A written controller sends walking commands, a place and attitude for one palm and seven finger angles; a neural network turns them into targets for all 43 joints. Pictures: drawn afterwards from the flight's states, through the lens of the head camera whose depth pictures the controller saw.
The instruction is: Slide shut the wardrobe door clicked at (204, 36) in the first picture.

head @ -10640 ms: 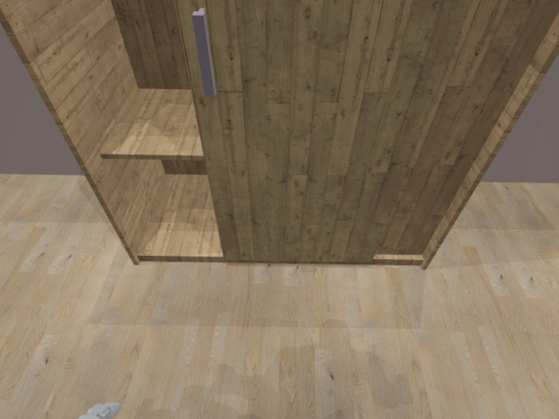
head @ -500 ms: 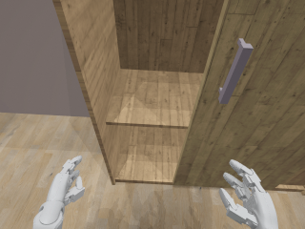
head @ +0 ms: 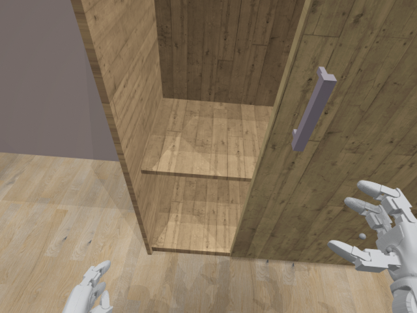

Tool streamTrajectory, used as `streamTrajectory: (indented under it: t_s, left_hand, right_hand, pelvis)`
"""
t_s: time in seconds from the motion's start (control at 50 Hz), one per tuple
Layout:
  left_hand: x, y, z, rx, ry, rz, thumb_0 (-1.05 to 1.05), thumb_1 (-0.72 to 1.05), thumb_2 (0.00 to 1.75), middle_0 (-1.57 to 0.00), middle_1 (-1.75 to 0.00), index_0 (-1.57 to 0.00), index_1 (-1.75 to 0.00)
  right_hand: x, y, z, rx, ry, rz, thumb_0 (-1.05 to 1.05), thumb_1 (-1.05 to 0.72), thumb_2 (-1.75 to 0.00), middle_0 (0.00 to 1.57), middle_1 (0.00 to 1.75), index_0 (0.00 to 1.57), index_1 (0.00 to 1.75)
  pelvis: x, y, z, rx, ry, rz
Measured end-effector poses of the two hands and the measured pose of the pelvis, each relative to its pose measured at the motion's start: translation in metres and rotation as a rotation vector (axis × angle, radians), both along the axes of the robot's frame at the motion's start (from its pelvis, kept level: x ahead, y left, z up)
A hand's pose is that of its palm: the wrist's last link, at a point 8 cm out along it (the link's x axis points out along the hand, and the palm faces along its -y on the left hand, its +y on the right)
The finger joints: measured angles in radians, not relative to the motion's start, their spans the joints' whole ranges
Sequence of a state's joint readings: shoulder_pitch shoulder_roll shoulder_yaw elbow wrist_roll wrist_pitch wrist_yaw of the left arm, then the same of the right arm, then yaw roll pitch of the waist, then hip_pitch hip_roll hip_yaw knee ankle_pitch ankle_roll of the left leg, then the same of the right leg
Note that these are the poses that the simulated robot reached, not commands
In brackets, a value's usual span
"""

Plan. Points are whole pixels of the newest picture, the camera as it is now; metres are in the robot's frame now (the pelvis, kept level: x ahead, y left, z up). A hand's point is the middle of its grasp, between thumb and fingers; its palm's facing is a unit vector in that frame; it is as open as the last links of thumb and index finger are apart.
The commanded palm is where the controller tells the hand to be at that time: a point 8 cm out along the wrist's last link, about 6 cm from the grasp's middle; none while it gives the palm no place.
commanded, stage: raise the hand with hooked fingers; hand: right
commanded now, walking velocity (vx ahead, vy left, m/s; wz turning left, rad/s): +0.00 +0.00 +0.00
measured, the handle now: (308, 111) +0.48 -0.17 +0.17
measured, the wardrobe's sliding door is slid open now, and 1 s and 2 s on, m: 0.37 0.37 0.37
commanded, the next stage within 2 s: move the hooked fingers beside the handle in 1.12 s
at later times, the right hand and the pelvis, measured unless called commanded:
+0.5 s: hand out of the picture +0.25 -0.32 +0.17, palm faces +0.07 +0.99 -0.11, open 13.9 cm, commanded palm +0.21 -0.37 +0.18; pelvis -0.01 -0.05 +0.02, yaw -2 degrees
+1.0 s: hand out of the picture +0.25 -0.34 +0.20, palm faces +0.08 +0.99 -0.11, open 14.0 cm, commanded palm +0.22 -0.38 +0.19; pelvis -0.01 -0.05 +0.02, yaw -2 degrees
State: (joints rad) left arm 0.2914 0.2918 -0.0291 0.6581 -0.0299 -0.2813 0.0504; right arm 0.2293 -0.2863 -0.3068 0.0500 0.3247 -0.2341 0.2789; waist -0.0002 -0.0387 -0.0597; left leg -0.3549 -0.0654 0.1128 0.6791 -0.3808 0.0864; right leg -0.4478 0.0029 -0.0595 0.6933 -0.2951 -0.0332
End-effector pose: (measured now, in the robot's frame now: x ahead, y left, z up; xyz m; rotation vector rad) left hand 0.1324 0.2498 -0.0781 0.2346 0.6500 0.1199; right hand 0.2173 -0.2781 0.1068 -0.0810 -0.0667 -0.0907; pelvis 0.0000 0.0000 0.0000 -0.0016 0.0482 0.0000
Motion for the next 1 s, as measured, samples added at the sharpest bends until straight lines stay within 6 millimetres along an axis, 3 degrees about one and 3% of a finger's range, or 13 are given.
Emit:
streamTrajectory:
  t_s: [0.14, 0.36, 0.56, 0.66, 0.74, 0.88, 1.0]
  left_hand:
    - [0.019, -0.005, 0.019, 0.059, -0.060, -0.009, 0.01, 0.90, 0.90, -0.20, -0.30, -0.20, -0.30]
    - [0.055, -0.069, 0.042, -0.002, -0.181, -0.116, 0.01, 0.90, 0.90, -0.20, -0.30, -0.20, -0.30]
    - [0.053, -0.107, 0.041, -0.029, -0.135, -0.184, 0.01, 0.90, 0.90, -0.20, -0.30, -0.20, -0.30]
    - [0.048, -0.109, 0.037, -0.020, -0.101, -0.189, 0.01, 0.90, 0.90, -0.20, -0.30, -0.20, -0.30]
    - [0.044, -0.105, 0.035, -0.019, -0.084, -0.179, 0.01, 0.90, 0.90, -0.20, -0.30, -0.20, -0.30]
    - [0.037, -0.092, 0.035, -0.012, -0.079, -0.152, 0.01, 0.90, 0.90, -0.20, -0.30, -0.20, -0.30]
    - [0.036, -0.084, 0.037, -0.004, -0.080, -0.142, 0.01, 0.90, 0.90, -0.20, -0.30, -0.20, -0.30]
  right_hand:
    - [0.004, -0.022, 0.005, -0.001, 0.040, 0.051, 0.00, 0.21, -0.43, 0.28, 1.01, 0.28, 1.01]
    - [0.011, -0.072, 0.057, -0.017, -0.058, 0.017, -0.01, 0.43, -0.33, 0.30, 1.16, 0.30, 1.16]
    - [0.004, -0.109, 0.083, -0.042, -0.046, 0.002, -0.01, 0.49, -0.31, 0.31, 1.20, 0.30, 1.20]
    - [0.004, -0.129, 0.103, -0.061, -0.070, -0.017, -0.01, 0.50, -0.30, 0.31, 1.20, 0.30, 1.20]
    - [0.009, -0.135, 0.105, -0.049, -0.034, 0.001, -0.01, 0.50, -0.30, 0.31, 1.20, 0.30, 1.20]
    - [0.012, -0.116, 0.082, -0.032, 0.027, 0.063, -0.01, 0.50, -0.30, 0.30, 1.20, 0.30, 1.20]
    - [0.008, -0.111, 0.092, -0.040, -0.045, 0.016, -0.02, 0.50, -0.30, 0.31, 1.20, 0.30, 1.20]
  pelvis:
    - [-0.002, -0.016, 0.006, 0.017, -0.021, -0.011]
    - [-0.005, -0.039, 0.015, 0.027, -0.077, -0.030]
    - [-0.011, -0.053, 0.019, 0.030, -0.100, -0.047]
    - [-0.012, -0.056, 0.020, 0.030, -0.109, -0.054]
    - [-0.014, -0.058, 0.020, 0.029, -0.102, -0.057]
    - [-0.013, -0.057, 0.020, 0.028, -0.094, -0.045]
    - [-0.010, -0.050, 0.021, 0.025, -0.105, -0.041]
